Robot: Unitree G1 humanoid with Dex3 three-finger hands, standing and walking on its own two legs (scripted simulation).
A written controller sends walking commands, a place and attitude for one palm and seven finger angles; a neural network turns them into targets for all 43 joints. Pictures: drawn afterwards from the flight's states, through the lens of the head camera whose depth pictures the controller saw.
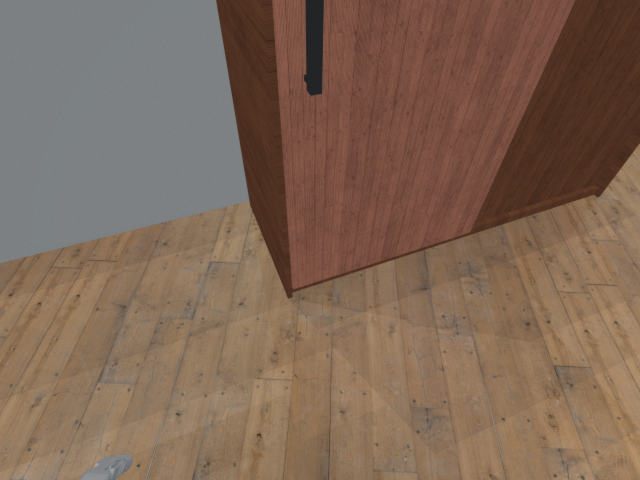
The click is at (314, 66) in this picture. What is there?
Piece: wardrobe's sliding door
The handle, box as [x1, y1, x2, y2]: [304, 0, 323, 95]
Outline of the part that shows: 323,0 306,0 306,74 304,75 304,80 307,83 307,90 311,95 321,93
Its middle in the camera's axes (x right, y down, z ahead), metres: -0.02 -0.42 +0.73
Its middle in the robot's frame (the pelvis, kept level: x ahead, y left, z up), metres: +0.86 +0.07 +0.21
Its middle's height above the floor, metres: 0.98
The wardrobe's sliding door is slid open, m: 0.00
